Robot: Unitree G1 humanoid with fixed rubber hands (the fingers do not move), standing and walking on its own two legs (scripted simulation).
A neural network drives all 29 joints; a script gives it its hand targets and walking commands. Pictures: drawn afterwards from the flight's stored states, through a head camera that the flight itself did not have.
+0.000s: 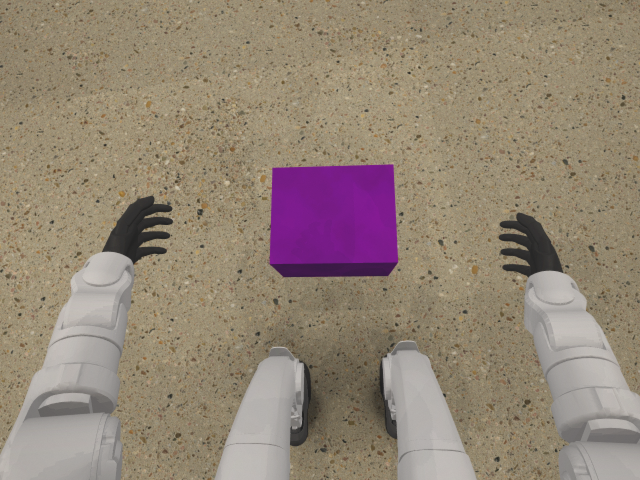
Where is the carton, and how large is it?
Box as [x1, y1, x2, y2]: [270, 164, 397, 276]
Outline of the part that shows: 392,164 272,168 270,264 283,276 387,275 397,262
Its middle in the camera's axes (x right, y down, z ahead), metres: +0.04 -0.05 +1.00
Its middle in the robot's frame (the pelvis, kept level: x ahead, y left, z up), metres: +0.55 +0.03 -0.58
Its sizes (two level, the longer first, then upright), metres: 0.293 0.239 0.210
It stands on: the floor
